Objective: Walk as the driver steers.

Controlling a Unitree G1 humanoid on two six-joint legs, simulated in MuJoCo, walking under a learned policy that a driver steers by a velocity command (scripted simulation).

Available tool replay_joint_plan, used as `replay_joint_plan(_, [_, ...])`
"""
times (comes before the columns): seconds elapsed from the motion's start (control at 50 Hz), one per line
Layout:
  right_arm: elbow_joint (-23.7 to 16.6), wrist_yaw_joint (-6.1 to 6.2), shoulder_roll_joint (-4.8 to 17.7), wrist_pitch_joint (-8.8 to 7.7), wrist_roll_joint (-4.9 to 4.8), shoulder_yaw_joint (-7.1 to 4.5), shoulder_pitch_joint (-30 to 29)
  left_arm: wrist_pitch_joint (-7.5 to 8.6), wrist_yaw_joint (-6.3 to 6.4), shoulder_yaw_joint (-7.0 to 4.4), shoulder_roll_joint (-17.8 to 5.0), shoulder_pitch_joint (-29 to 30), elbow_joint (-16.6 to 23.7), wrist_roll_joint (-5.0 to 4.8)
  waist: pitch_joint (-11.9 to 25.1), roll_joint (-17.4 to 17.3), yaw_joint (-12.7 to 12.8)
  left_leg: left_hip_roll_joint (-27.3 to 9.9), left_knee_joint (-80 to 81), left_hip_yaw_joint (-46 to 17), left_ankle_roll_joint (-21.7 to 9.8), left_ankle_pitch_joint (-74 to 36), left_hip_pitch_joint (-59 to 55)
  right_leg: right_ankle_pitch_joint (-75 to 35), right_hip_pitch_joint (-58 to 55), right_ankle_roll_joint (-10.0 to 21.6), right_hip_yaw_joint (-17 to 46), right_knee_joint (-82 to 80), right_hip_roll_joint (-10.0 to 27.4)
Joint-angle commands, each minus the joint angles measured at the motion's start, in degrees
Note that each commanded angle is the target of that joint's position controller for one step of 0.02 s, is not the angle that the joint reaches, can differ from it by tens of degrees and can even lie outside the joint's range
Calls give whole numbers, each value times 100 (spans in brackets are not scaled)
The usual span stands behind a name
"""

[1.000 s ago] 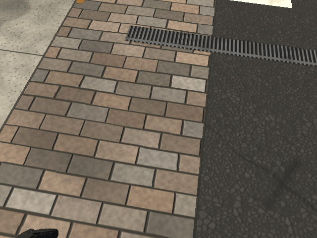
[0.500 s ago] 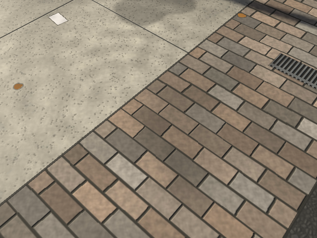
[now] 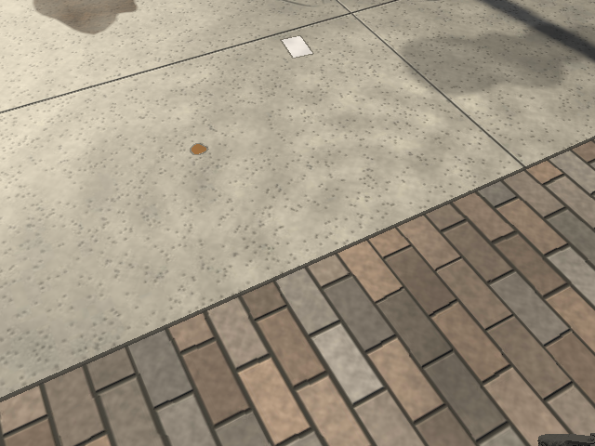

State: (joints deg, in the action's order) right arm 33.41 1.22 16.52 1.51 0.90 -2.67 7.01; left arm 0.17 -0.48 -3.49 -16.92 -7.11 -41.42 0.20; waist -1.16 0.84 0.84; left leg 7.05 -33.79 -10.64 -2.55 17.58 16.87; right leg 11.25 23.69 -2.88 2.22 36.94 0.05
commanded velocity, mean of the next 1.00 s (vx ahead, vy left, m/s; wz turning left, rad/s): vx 0.11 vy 0.00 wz -0.56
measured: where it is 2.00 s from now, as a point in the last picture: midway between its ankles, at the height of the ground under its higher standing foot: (437, 313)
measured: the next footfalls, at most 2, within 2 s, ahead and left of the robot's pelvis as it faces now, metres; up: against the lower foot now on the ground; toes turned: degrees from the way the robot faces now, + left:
right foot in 0.02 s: +0.08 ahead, -0.13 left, +0.00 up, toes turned +1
left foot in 0.32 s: +0.07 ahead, +0.10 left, +0.00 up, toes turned -21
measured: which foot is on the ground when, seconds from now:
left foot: down 0.00-0.06, up 0.08-0.30, down 0.32-0.84, up 0.86-1.00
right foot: up 0.00-0.00, down 0.02-0.32, up 0.34-0.80, down 0.82-1.00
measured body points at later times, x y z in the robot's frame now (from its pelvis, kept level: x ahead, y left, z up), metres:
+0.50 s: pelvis +0.02 +0.03 +0.01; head +0.06 +0.03 +0.46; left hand +0.28 +0.26 -0.09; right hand +0.05 -0.29 -0.07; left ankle +0.03 +0.12 -0.73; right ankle -0.03 -0.11 -0.65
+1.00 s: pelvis +0.06 -0.07 +0.01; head +0.06 -0.10 +0.46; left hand +0.30 +0.08 -0.09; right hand -0.03 -0.36 -0.11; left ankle +0.15 +0.05 -0.64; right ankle -0.04 -0.10 -0.73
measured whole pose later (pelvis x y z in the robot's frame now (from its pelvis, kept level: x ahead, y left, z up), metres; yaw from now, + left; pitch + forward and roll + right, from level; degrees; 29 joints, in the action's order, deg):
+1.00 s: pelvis +0.06 -0.07 +0.01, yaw -37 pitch +1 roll +0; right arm 43.5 -2.5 18.6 -1.9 0.4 -4.6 15.4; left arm 2.8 -0.4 -2.7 -14.7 -17.5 -39.5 1.3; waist -0.2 -2.6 -0.3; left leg -3.7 -67.6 -1.6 -1.4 14.7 33.2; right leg 18.2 6.6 2.3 -7.2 23.6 -0.4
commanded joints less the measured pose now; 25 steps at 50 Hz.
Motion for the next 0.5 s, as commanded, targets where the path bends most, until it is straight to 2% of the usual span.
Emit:
replay_joint_plan(0.02, [-60,-63,455,-196,154,-50,452,131,-39,-71,-602,425,611,72,507,-510,-265,-995,492,-460,-303,-919,44,-2040,-1367,358,513,-985,382])
replay_joint_plan(0.04, [-5,-41,710,-227,199,-146,899,119,-16,-184,-1142,617,754,53,345,217,-654,-494,151,8,-31,-80,56,-2686,-1134,796,1089,-984,762])
replay_joint_plan(0.06, [-28,9,738,-233,203,-169,794,92,-14,-226,-1155,592,712,-25,336,790,-616,-324,-50,414,236,117,-97,-2193,-821,1296,1637,-1245,1011])
replay_joint_plan(0.08, [-83,57,790,-222,129,-200,465,78,-16,-217,-1016,433,702,-70,323,995,-423,-313,-250,558,331,186,-81,-1839,-799,1441,2050,-1388,1077])
replay_joint_plan(0.12, [-185,106,661,-164,6,-238,145,48,25,-265,-1049,-6,650,-129,450,1120,-201,-166,-616,668,357,591,223,-1933,-1104,1576,2557,-1393,1174])
replay_joint_plan(0.18, [-291,43,412,-181,-68,-238,-110,28,128,-386,-1152,-425,625,-139,712,1028,61,-114,-1274,400,414,1723,1024,-2154,-1926,1718,3105,-1459,1345])
replay_joint_plan(0.24, [-164,-20,323,-254,-173,-256,-11,-164,259,-473,-1114,-123,733,-243,862,794,-25,-192,-662,309,524,1167,864,-1756,-1944,1397,2903,-1451,1018])
replay_joint_plan(0.28, [2,-89,262,-295,-208,-274,260,-330,285,-508,-1091,162,862,-281,891,812,-161,-80,301,501,513,471,103,-1346,-1461,1179,2715,-1427,701])
replay_joint_plan(0.3, [138,-111,277,-303,-200,-311,543,-377,288,-506,-1063,333,933,-322,916,805,-327,-58,1028,628,460,-152,-469,-1008,-1104,1029,2590,-1322,521])
replay_joint_plan(0.32, [252,-102,468,-281,-185,-394,784,-389,289,-467,-932,336,984,-330,931,675,-382,-408,1519,459,327,-643,-1240,-217,-445,772,2404,-1104,271])
replay_joint_plan(0.34, [196,-57,1021,-223,-53,-512,752,-379,256,-360,-536,42,1008,-262,833,-619,-154,-1764,1881,-1029,-265,-501,-1857,1450,721,388,1590,138,-424])
replay_joint_plan(0.36, [34,-84,1170,-234,241,-522,310,-286,235,-438,-760,-203,1031,-198,488,-1446,36,-2835,1947,-2087,-953,-1255,-1195,2324,1381,139,1058,1387,-614])
replay_joint_plan(0.38, [-137,-54,879,-282,262,-431,-22,-233,208,-549,-1153,-349,907,-146,346,-977,156,-2950,1864,-1761,-1122,-1648,-973,2110,1341,6,948,2303,-156])
replay_joint_plan(0.4, [-174,-1,625,-303,177,-352,-272,-249,192,-594,-1240,-455,755,-173,234,-627,230,-2559,1758,-1085,-927,-1677,-884,1716,1318,-71,823,2612,-58])
replay_joint_plan(0.42, [-191,63,565,-310,78,-329,-372,-289,199,-578,-1117,-550,641,-171,175,-506,222,-2186,1668,-571,-728,-1612,-1018,1302,1438,-156,751,2855,4])
replay_joint_plan(0.44, [-161,122,549,-308,7,-311,-362,-312,178,-531,-975,-574,632,-171,127,-617,162,-2044,1578,-180,-674,-2092,-1140,1017,1615,-236,636,3117,90])
replay_joint_plan(0.5, [-52,213,639,-234,61,-319,146,-294,89,-381,-720,-123,899,-234,152,-743,-202,-1955,1514,525,-857,-3210,-1529,703,1868,-451,103,2971,298])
